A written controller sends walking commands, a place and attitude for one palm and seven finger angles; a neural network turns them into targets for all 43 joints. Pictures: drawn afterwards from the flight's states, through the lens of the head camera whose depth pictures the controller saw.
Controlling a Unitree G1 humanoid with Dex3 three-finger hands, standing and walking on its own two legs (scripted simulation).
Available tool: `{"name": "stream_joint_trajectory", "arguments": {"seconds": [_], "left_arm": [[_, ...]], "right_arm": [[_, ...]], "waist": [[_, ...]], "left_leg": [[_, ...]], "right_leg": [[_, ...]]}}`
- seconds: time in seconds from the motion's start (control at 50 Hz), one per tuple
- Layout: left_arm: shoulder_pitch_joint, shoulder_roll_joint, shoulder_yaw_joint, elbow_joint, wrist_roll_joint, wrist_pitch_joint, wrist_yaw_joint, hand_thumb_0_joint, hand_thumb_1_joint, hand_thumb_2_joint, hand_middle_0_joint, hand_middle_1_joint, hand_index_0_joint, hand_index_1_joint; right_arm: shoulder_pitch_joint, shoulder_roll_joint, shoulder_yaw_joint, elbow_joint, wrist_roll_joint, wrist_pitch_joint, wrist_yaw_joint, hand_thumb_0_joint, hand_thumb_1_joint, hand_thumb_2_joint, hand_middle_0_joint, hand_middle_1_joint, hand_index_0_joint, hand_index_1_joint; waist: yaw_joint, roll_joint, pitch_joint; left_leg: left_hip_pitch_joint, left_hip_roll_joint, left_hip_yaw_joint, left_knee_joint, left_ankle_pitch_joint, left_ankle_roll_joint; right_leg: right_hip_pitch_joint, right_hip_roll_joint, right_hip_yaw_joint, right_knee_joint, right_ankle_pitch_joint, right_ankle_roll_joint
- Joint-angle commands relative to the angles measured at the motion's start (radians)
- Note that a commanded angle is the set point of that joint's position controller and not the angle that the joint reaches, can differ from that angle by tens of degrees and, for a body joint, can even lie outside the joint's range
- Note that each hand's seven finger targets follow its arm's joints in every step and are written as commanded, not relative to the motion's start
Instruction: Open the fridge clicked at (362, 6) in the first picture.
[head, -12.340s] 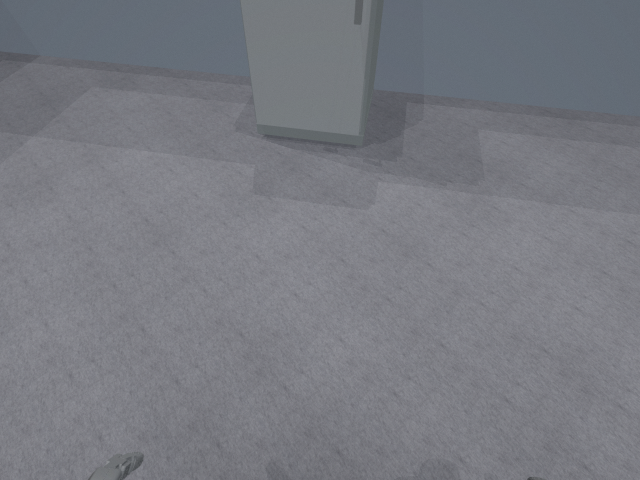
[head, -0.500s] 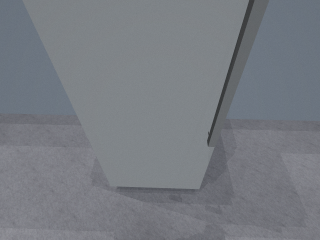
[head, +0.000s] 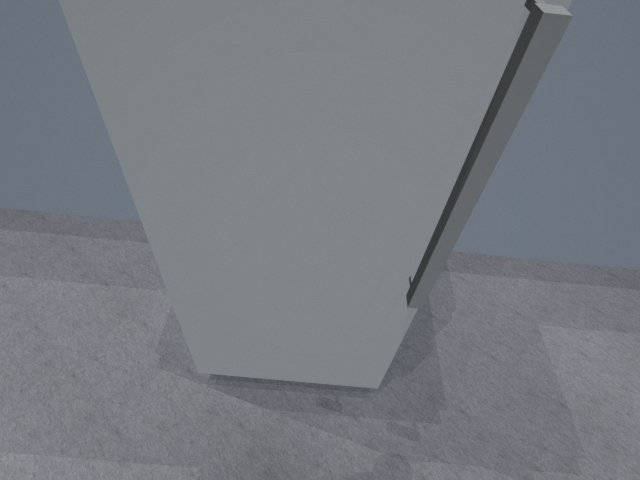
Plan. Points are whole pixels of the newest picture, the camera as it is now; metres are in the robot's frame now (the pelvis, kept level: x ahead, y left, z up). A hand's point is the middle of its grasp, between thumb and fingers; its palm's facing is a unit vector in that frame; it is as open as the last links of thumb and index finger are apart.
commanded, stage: come to a stop and stand still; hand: right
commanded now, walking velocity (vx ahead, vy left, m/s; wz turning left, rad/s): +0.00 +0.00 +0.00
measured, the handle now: (457, 194) +0.48 -0.16 +0.12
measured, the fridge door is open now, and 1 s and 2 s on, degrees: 0 0 0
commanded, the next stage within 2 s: look again from close up in 0.60 s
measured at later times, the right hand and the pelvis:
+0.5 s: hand out of the picture +0.04 -0.16 -0.17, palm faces +0.00 +0.97 -0.22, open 7.3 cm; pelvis +0.02 +0.03 +0.00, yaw +0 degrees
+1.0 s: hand out of the picture +0.03 -0.15 -0.17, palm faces +0.02 +0.98 -0.21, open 7.4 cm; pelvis +0.01 +0.03 +0.00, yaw +0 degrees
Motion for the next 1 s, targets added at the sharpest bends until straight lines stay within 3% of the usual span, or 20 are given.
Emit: {"name": "stream_joint_trajectory", "arguments": {"seconds": [0.0, 0.28, 0.44, 0.5, 0.54, 0.66, 0.98], "left_arm": [[0.043, 0.101, 0.024, -0.032, 0.002, -0.019, 0.013, 0.0, 0.9, 0.9, -0.2, -0.3, -0.2, -0.3], [0.035, 0.08, 0.026, 0.013, 0.003, -0.012, 0.019, 0.0, 0.9, 0.9, -0.2, -0.3, -0.2, -0.3], [0.035, 0.071, 0.029, 0.028, 0.001, -0.007, 0.021, 0.0, 0.9, 0.9, -0.2, -0.3, -0.2, -0.3], [0.025, 0.073, 0.029, 0.032, 0.002, -0.005, 0.021, 0.0, 0.9, 0.9, -0.2, -0.3, -0.2, -0.3], [0.03, 0.064, 0.03, 0.036, 0.002, -0.003, 0.021, 0.0, 0.9, 0.9, -0.2, -0.3, -0.2, -0.3], [0.024, 0.073, 0.03, 0.039, 0.002, -0.006, 0.023, 0.0, 0.9, 0.9, -0.2, -0.3, -0.2, -0.3], [0.028, 0.066, 0.03, 0.05, 0.004, -0.004, 0.021, 0.0, 0.9, 0.9, -0.2, -0.3, -0.2, -0.3]], "right_arm": [[0.035, -0.137, -0.034, -0.035, -0.003, -0.017, -0.01, 0.0, -0.9, -0.9, 0.2, 0.3, 0.2, 0.3], [0.001, -0.143, -0.043, -0.027, -0.002, -0.02, -0.009, 0.0, -0.9, -0.9, 0.2, 0.3, 0.2, 0.3], [-0.002, -0.143, -0.045, -0.02, -0.004, -0.022, -0.009, 0.0, -0.9, -0.9, 0.2, 0.3, 0.2, 0.3], [-0.002, -0.143, -0.046, -0.016, -0.002, -0.021, -0.008, 0.0, -0.9, -0.9, 0.2, 0.3, 0.2, 0.3], [0.002, -0.139, -0.045, -0.015, -0.004, -0.021, -0.009, 0.0, -0.9, -0.9, 0.2, 0.3, 0.2, 0.3], [0.0, -0.138, -0.048, -0.014, -0.003, -0.021, -0.008, 0.0, -0.9, -0.9, 0.2, 0.3, 0.2, 0.3], [0.004, -0.139, -0.05, -0.012, -0.002, -0.02, -0.006, 0.0, -0.9, -0.9, 0.2, 0.3, 0.2, 0.3]], "waist": [[-0.002, 0.053, 0.025], [-0.002, 0.039, -0.003], [0.001, 0.067, 0.002], [0.001, 0.049, 0.01], [0.002, 0.075, 0.018], [0.0, 0.04, 0.009], [-0.003, 0.053, 0.029]], "left_leg": [[0.035, 0.051, -0.074, -0.08, 0.103, 0.05], [0.078, 0.062, -0.083, -0.097, 0.223, 0.061], [0.084, 0.061, -0.085, -0.114, 0.249, 0.064], [0.074, 0.063, -0.09, -0.125, 0.224, 0.065], [0.071, 0.062, -0.091, -0.134, 0.214, 0.065], [0.08, 0.058, -0.086, -0.13, 0.225, 0.065], [0.07, 0.059, -0.085, -0.157, 0.136, 0.063]], "right_leg": [[-0.05, -0.111, 0.1, -0.109, 0.122, -0.016], [-0.013, -0.113, 0.073, -0.086, 0.163, 0.002], [0.005, -0.114, 0.064, -0.082, 0.157, 0.009], [0.003, -0.113, 0.061, -0.083, 0.143, 0.011], [0.006, -0.113, 0.06, -0.084, 0.133, 0.011], [0.008, -0.118, 0.065, -0.089, 0.155, 0.011], [-0.008, -0.113, 0.07, -0.099, 0.117, 0.011]]}}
